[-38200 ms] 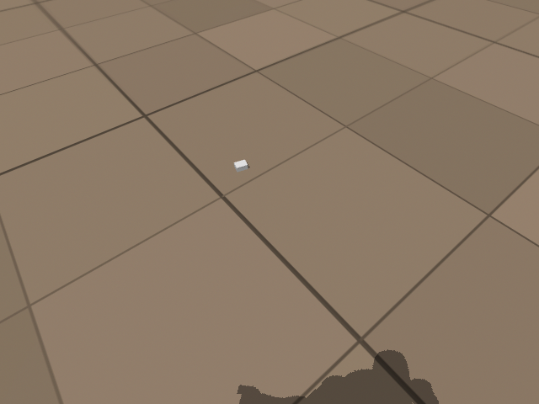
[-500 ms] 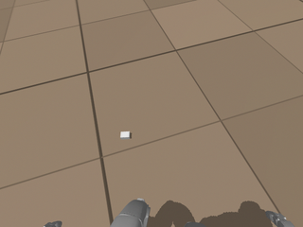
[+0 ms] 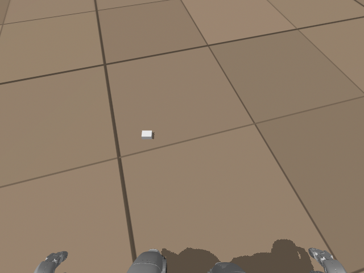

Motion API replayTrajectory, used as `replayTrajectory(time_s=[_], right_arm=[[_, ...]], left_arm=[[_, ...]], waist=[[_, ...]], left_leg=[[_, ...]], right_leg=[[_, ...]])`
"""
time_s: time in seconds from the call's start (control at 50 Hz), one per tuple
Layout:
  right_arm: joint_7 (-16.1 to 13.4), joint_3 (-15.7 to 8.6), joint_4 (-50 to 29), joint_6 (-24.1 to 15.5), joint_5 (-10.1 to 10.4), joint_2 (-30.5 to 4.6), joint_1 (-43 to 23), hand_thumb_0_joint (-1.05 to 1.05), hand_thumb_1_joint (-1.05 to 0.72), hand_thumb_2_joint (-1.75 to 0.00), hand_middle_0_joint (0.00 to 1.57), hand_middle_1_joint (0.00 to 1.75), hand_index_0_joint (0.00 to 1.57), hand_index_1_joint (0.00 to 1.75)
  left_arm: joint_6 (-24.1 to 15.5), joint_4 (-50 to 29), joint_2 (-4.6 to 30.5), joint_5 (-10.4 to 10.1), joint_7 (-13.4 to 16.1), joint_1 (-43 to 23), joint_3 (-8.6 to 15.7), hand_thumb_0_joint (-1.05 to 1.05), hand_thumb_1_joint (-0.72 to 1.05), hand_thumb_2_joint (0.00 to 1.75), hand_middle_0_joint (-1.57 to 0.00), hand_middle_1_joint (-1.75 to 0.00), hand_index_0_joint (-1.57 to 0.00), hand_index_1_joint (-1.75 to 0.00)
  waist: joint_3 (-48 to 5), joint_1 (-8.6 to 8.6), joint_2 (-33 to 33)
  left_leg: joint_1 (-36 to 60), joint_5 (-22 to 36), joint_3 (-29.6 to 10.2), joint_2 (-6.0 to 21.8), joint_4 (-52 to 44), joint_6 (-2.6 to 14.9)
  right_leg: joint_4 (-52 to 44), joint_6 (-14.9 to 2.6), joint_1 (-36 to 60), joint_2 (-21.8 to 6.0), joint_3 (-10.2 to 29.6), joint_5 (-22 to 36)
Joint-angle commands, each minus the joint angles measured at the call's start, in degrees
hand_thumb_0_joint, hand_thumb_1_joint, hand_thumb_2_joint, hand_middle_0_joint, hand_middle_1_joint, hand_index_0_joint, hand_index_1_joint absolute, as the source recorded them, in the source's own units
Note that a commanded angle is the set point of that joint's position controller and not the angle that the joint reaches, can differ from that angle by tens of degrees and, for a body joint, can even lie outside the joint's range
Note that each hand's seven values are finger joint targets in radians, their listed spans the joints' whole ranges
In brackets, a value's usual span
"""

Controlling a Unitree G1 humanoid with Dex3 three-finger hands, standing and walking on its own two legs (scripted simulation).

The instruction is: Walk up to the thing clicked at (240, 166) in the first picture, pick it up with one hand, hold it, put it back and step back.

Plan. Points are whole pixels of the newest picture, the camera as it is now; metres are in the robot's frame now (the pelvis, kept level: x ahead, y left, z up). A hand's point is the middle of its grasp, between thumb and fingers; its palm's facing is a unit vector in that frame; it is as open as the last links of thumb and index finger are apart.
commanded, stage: step back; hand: left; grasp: from above
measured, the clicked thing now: (147, 134) +0.91 +0.29 -0.74
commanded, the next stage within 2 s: stand in 1.28 s
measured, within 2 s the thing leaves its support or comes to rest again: neither
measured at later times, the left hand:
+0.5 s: hand out of the picture -0.09 +0.29 -0.13, palm faces +0.10 -0.90 -0.42, open 7.3 cm
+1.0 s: hand out of the picture -0.06 +0.27 -0.14, palm faces +0.05 -0.93 -0.36, open 7.3 cm
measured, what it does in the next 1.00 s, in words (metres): walks backwards: right foot, then left foot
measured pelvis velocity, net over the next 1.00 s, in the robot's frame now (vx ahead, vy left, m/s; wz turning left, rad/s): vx -0.11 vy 0.01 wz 0.05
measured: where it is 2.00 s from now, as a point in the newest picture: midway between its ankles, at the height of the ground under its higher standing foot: outside the picture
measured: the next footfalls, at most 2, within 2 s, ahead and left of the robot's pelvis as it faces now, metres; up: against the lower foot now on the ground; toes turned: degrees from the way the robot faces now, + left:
right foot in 0.04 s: -0.06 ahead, -0.11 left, +0.00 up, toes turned +4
left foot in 0.40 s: -0.07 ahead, +0.13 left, +0.00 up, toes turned +5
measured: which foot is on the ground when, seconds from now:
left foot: down 0.00-0.06, up 0.08-0.38, down 0.40-1.00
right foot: up 0.00-0.02, down 0.04-1.00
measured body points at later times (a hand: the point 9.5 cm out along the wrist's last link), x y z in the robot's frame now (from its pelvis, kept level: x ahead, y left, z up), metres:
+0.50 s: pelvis -0.13 +0.00 +0.01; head -0.12 +0.00 +0.46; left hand -0.10 +0.33 -0.11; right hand -0.05 -0.31 -0.12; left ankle -0.15 +0.12 -0.72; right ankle -0.07 -0.12 -0.70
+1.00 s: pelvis -0.11 +0.01 +0.01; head -0.10 +0.01 +0.46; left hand -0.06 +0.32 -0.12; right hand -0.01 -0.29 -0.12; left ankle -0.11 +0.13 -0.72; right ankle -0.10 -0.12 -0.72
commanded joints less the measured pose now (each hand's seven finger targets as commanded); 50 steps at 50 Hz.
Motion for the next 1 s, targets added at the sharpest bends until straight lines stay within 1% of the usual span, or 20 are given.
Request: replayTrajectory(time_s=[0.0, 0.02, 0.04, 0.06, 0.14, 0.26, 0.36, 0.38, 0.4, 0.42, 0.46, 0.6, 0.62, 0.64, 0.66, 0.68, 0.82, 0.86, 0.9, 0.98], right_arm=[[-0.34, -3.94, -3.32, 1.01, 0.88, -15.46, -0.97, 0.00, -0.90, -0.90, 0.20, 0.30, 0.20, 0.30], [-0.13, -3.16, -3.59, 1.09, 1.15, -12.99, -0.30, 0.00, -0.90, -0.90, 0.20, 0.30, 0.20, 0.30], [-0.32, -2.33, -5.29, 0.77, 1.80, -9.42, -2.61, 0.00, -0.90, -0.90, 0.20, 0.30, 0.20, 0.30], [-1.33, -3.38, -5.25, 1.18, 1.26, -10.94, -3.93, 0.00, -0.90, -0.90, 0.20, 0.30, 0.20, 0.30], [-1.03, -3.06, -1.17, 1.02, 2.04, -11.36, 3.00, 0.00, -0.90, -0.90, 0.20, 0.30, 0.20, 0.30], [-0.18, -3.26, -1.52, -0.03, 0.23, -11.79, -0.36, 0.00, -0.90, -0.90, 0.20, 0.30, 0.20, 0.30], [0.88, -4.55, 5.01, -1.65, 0.13, -10.97, 8.79, 0.00, -0.90, -0.90, 0.20, 0.30, 0.20, 0.30], [0.69, -5.19, 5.31, -2.09, -0.87, -12.94, 10.30, 0.00, -0.90, -0.90, 0.20, 0.30, 0.20, 0.30], [0.76, -5.41, 3.37, -2.33, -1.20, -18.46, 5.67, 0.00, -0.90, -0.90, 0.20, 0.30, 0.20, 0.30], [0.94, -5.65, 2.72, -2.64, -0.65, -19.33, 3.03, 0.00, -0.90, -0.90, 0.20, 0.30, 0.20, 0.30], [0.33, -3.44, 2.47, -3.88, -0.58, -13.31, -2.68, 0.00, -0.90, -0.90, 0.20, 0.30, 0.20, 0.30], [1.00, -3.40, 3.44, -2.53, -0.05, -11.86, -0.42, 0.00, -0.90, -0.90, 0.20, 0.30, 0.20, 0.30], [0.88, -2.64, 3.32, -2.41, 0.31, -9.45, 0.96, 0.00, -0.90, -0.90, 0.20, 0.30, 0.20, 0.30], [0.91, -1.97, 2.41, -2.52, 0.72, -7.16, -0.39, 0.00, -0.90, -0.90, 0.20, 0.30, 0.20, 0.30], [0.38, -2.64, 3.10, -2.41, 0.49, -9.36, -0.23, 0.00, -0.90, -0.90, 0.20, 0.30, 0.20, 0.30], [0.43, -3.24, 3.84, -2.62, 0.36, -10.97, 1.76, 0.00, -0.90, -0.90, 0.20, 0.30, 0.20, 0.30], [0.97, -3.58, 7.54, -3.87, -0.08, -8.51, 5.58, 0.00, -0.90, -0.90, 0.20, 0.30, 0.20, 0.30], [0.30, -4.05, 7.03, -4.51, -0.78, -11.26, 4.54, 0.00, -0.90, -0.90, 0.20, 0.30, 0.20, 0.30], [0.54, -3.97, 5.84, -4.62, 0.06, -14.85, -1.83, 0.00, -0.90, -0.90, 0.20, 0.30, 0.20, 0.30], [0.48, -2.21, 6.85, -4.38, 0.72, -10.30, -4.51, 0.00, -0.90, -0.90, 0.20, 0.30, 0.20, 0.30]], left_arm=[[-2.30, 0.24, 9.47, 0.73, 0.86, 8.40, 2.60, 0.00, 0.90, 0.90, -0.20, -0.30, -0.20, -0.30], [-2.59, 0.04, 12.04, 1.44, 0.94, 7.94, 3.43, 0.00, 0.90, 0.90, -0.20, -0.30, -0.20, -0.30], [-2.61, -1.01, 18.28, 1.79, 0.86, 6.86, 5.20, 0.00, 0.90, 0.90, -0.20, -0.30, -0.20, -0.30], [-2.61, -2.94, 23.11, 1.95, 0.95, 3.40, 5.93, 0.00, 0.90, 0.90, -0.20, -0.30, -0.20, -0.30], [-3.12, -4.47, 14.22, 1.66, 1.89, -4.85, 3.84, 0.00, 0.90, 0.90, -0.20, -0.30, -0.20, -0.30], [-3.58, -2.91, 15.07, 2.03, 1.75, 3.11, 4.75, 0.00, 0.90, 0.90, -0.20, -0.30, -0.20, -0.30], [-2.70, -1.92, 13.78, 1.55, 0.42, 1.72, 2.84, 0.00, 0.90, 0.90, -0.20, -0.30, -0.20, -0.30], [-2.66, -2.02, 10.51, 1.32, 0.23, 2.88, 1.74, 0.00, 0.90, 0.90, -0.20, -0.30, -0.20, -0.30], [-2.90, -2.50, 9.22, 0.21, 0.29, -1.24, 1.38, 0.00, 0.90, 0.90, -0.20, -0.30, -0.20, -0.30], [-3.12, -1.70, 13.98, 0.95, 0.52, -6.09, 2.96, 0.00, 0.90, 0.90, -0.20, -0.30, -0.20, -0.30], [-3.49, 0.71, 11.12, -0.10, -0.67, -0.74, 2.23, 0.00, 0.90, 0.90, -0.20, -0.30, -0.20, -0.30], [-5.30, 5.00, 9.48, 0.90, -0.70, 4.16, 2.19, 0.00, 0.90, 0.90, -0.20, -0.30, -0.20, -0.30], [-5.92, 5.60, 11.27, 1.51, -0.17, 5.37, 2.80, 0.00, 0.90, 0.90, -0.20, -0.30, -0.20, -0.30], [-6.36, 5.53, 15.34, 1.79, 0.25, 6.35, 3.41, 0.00, 0.90, 0.90, -0.20, -0.30, -0.20, -0.30], [-6.47, 4.79, 18.32, 1.68, 0.05, 4.07, 3.94, 0.00, 0.90, 0.90, -0.20, -0.30, -0.20, -0.30], [-6.63, 3.34, 17.51, 1.46, -0.01, 1.22, 3.91, 0.00, 0.90, 0.90, -0.20, -0.30, -0.20, -0.30], [-5.69, 2.72, 12.65, 0.78, -0.35, -2.88, 1.41, 0.00, 0.90, 0.90, -0.20, -0.30, -0.20, -0.30], [-5.34, 2.51, 7.90, 0.13, -0.46, -1.30, -0.53, 0.00, 0.90, 0.90, -0.20, -0.30, -0.20, -0.30], [-4.88, 4.72, 10.71, -0.25, -0.09, -0.55, 0.47, 0.00, 0.90, 0.90, -0.20, -0.30, -0.20, -0.30], [-6.45, 7.31, 10.78, -0.24, 0.13, 1.28, 0.36, 0.00, 0.90, 0.90, -0.20, -0.30, -0.20, -0.30]], waist=[[-15.13, 1.80, 9.51], [-13.37, 1.30, 4.57], [-10.40, 2.59, -11.77], [-7.53, 4.48, -16.03], [-7.62, -2.13, -5.46], [-8.88, 4.18, -9.82], [-9.53, -0.62, -5.95], [-10.43, -1.33, 3.49], [-7.00, -2.52, 13.38], [-0.90, -3.82, 7.75], [-1.74, 1.01, 2.55], [-5.74, 1.30, 6.72], [-7.10, 1.78, 1.75], [-7.14, 2.77, -8.44], [-5.15, 2.54, -9.38], [-3.96, 1.07, -6.06], [-8.06, -1.97, -6.87], [-10.14, -1.99, 2.59], [-7.59, -0.06, 5.04], [-10.16, 1.63, 4.07]], left_leg=[[9.34, 11.19, -9.91, 8.96, -3.08, 8.61], [-0.07, 1.27, -8.87, 5.57, 0.20, 5.22], [-11.61, -14.10, -5.60, -5.54, 10.63, 1.20], [-7.45, -24.23, -9.12, -6.32, 25.12, -0.72], [-5.88, -14.35, -10.95, -9.36, 36.05, -1.37], [-8.29, -18.90, -6.28, -3.41, 15.64, -2.12], [18.58, -9.90, 0.82, -4.47, -14.94, 1.82], [24.10, -18.85, -12.56, 2.76, -18.59, 3.77], [12.93, -39.38, -32.98, 17.02, -26.02, 10.60], [-0.27, -42.23, -34.82, 18.98, -28.15, 13.89], [5.02, -23.78, -19.77, 11.10, -22.23, 9.54], [1.88, -17.17, -9.11, 6.84, -11.20, 5.96], [-2.74, -15.27, -7.31, 4.58, -4.58, 4.29], [-9.55, -17.94, -3.12, -2.17, 4.89, 1.30], [-5.44, -22.03, -3.35, -2.09, 12.07, 0.47], [-4.32, -20.52, -5.95, -0.19, 14.04, 0.51], [14.80, -6.29, 1.57, -2.26, -8.47, 0.57], [19.66, -4.96, -12.95, 7.61, -17.13, 3.19], [7.09, -15.38, -20.94, 16.62, -20.71, 10.31], [6.60, 8.99, -5.65, 6.47, -10.35, 2.88]], right_leg=[[-27.70, -1.43, 9.15, -0.27, -5.25, 14.12], [-27.54, -2.88, 12.78, -3.83, 2.50, 13.82], [-31.39, -8.44, 10.60, -17.06, 21.45, 15.28], [-35.47, -17.82, -4.54, -28.34, 32.56, 16.45], [-25.18, -10.51, -0.92, -15.86, 9.11, 33.02], [-28.78, -12.03, 12.40, -18.43, 14.63, 2.46], [-23.17, -6.42, -3.76, -12.61, 5.11, -2.46], [-13.76, -3.75, -12.76, -9.03, 1.46, -4.17], [-5.54, -0.88, -17.64, -2.47, -5.75, -4.24], [0.45, -1.06, -11.95, -4.91, 2.17, -3.50], [0.95, -1.52, -9.12, -4.11, 2.27, 5.57], [-28.31, -2.01, 11.82, -0.88, -4.80, 10.90], [-30.27, -2.81, 18.27, -3.46, 1.68, 11.06], [-35.08, -7.41, 16.90, -14.14, 20.93, 1.05], [-38.16, -13.06, 7.81, -22.78, 28.96, -7.05], [-37.31, -14.95, 5.72, -23.89, 28.27, -5.08], [-27.13, -7.47, -3.28, -12.83, 6.91, 13.21], [-17.45, -3.39, -7.91, -7.35, 2.04, 18.14], [-11.51, -1.56, -0.19, -3.95, -1.49, 2.41], [-25.62, -2.66, 11.88, -6.41, 3.08, 26.78]])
